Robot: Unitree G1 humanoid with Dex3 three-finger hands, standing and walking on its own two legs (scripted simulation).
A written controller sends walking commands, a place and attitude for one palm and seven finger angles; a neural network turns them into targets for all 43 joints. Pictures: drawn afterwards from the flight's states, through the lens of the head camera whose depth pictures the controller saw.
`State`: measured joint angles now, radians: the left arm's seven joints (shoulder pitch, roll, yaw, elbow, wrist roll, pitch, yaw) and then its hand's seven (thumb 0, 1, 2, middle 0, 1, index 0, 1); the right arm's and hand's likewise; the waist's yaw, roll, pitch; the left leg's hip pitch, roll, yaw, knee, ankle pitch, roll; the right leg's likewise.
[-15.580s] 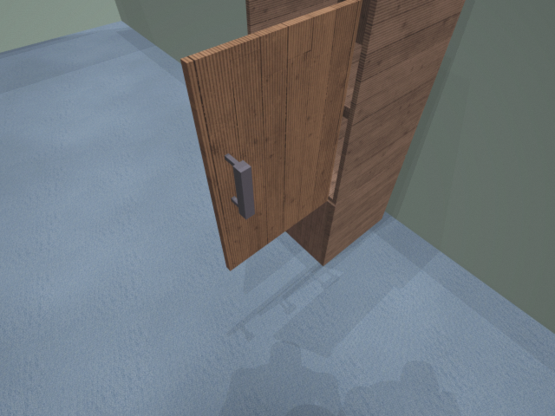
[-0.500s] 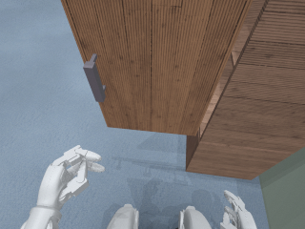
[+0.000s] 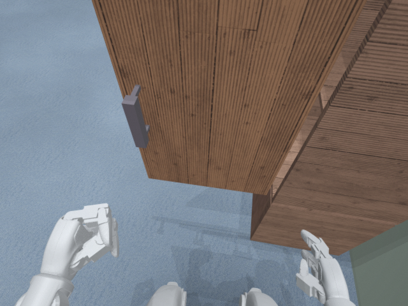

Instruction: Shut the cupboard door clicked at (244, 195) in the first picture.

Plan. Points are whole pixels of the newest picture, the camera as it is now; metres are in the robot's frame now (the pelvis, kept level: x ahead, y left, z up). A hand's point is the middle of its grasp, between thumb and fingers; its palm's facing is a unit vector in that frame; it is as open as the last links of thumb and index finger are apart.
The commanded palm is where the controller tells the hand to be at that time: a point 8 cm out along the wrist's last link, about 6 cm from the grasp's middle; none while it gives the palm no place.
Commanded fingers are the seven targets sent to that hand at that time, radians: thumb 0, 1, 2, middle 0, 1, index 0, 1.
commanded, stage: raise the hand and make a fist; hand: left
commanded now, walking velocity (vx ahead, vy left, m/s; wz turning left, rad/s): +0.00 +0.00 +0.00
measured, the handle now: (139, 117) +0.48 +0.19 +0.07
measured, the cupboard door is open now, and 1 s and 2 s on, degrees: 91 91 91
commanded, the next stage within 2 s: bring the fist close to the handle in 0.58 s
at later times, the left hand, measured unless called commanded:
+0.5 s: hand (108, 239) +0.21 +0.18 +0.07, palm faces -0.07 -1.00 -0.05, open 3.1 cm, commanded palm +0.19 +0.23 +0.07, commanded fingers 0.00 0.90 0.90 -1.30 -1.50 -1.30 -1.50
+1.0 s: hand (123, 213) +0.26 +0.16 +0.07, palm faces -0.10 -0.99 -0.05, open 3.1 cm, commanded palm +0.25 +0.22 +0.07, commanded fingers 0.00 0.90 0.90 -1.30 -1.50 -1.30 -1.50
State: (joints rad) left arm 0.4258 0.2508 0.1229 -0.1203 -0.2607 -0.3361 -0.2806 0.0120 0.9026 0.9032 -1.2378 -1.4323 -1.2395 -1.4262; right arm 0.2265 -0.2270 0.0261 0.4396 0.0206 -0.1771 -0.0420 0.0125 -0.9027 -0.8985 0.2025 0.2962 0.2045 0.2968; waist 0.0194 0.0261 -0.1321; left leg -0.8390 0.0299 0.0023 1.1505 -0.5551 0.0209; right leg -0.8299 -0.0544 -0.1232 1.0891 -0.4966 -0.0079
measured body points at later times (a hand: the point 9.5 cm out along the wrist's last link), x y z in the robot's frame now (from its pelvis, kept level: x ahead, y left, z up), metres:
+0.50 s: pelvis -0.01 -0.01 +0.01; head +0.05 -0.01 +0.45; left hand +0.21 +0.23 +0.08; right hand +0.16 -0.25 -0.06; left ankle +0.01 +0.10 -0.66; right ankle +0.02 -0.12 -0.66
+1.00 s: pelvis -0.01 -0.01 +0.01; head +0.05 -0.02 +0.45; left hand +0.26 +0.22 +0.07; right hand +0.16 -0.25 -0.07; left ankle +0.00 +0.10 -0.66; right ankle +0.02 -0.12 -0.66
